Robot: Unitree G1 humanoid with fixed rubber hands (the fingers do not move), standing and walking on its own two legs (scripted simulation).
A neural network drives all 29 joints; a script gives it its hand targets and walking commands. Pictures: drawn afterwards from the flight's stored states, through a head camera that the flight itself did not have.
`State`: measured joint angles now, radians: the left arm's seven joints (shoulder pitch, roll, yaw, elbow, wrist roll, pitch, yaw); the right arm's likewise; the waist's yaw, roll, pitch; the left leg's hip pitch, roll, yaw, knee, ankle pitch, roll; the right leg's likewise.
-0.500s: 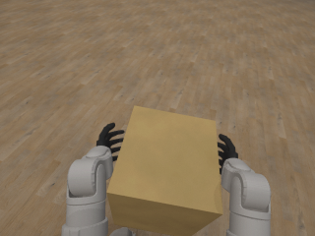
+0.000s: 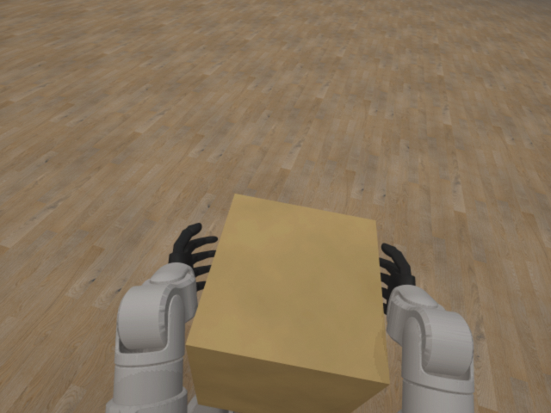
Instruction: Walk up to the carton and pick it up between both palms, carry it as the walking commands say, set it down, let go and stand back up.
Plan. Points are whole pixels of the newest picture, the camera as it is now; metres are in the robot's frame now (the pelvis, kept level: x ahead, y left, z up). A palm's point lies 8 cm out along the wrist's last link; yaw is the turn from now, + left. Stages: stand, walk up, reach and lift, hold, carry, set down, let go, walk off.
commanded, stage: carry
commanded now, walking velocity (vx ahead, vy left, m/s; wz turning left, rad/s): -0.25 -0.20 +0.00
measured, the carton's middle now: (283, 316) +0.25 +0.00 +0.03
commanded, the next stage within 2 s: none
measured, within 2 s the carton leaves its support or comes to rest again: neither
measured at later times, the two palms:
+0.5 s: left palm out of the picture +0.05 +0.08 +0.09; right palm out of the picture +0.03 -0.21 +0.09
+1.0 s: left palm out of the picture -0.15 +0.02 +0.09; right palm out of the picture -0.17 -0.27 +0.10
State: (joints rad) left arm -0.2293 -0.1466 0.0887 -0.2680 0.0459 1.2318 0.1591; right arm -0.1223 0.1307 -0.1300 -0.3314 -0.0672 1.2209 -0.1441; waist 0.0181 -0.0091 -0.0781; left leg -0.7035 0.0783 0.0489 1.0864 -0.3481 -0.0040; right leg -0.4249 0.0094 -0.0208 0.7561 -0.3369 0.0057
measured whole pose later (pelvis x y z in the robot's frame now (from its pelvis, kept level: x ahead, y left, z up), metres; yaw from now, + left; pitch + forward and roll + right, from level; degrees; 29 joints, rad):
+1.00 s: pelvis -0.42 -0.11 +0.00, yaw -2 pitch +1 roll -2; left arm -0.20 -0.14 0.07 -0.32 0.03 1.21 0.16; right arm -0.11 0.13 -0.11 -0.37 -0.06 1.21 -0.15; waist 0.02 -0.03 -0.06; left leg -0.59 0.13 0.09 0.64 -0.07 0.00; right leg -0.40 0.01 0.02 0.86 -0.42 0.02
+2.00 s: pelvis -0.80 -0.24 +0.01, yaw +0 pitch +2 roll -2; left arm -0.17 -0.14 0.06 -0.36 0.02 1.20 0.16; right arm -0.09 0.13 -0.10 -0.42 -0.05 1.21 -0.16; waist 0.02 -0.04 -0.03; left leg -0.49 0.08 0.07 0.72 -0.27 0.03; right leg -0.63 0.03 0.03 1.07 -0.42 0.01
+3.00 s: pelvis -1.08 -0.41 +0.01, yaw +2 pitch +2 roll +0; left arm -0.17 -0.14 0.06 -0.41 0.02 1.19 0.16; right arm -0.08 0.13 -0.09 -0.44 -0.04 1.18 -0.16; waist 0.01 -0.02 -0.03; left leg -0.42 0.02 0.04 0.83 -0.45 -0.04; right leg -0.48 0.01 0.01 0.74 -0.29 -0.01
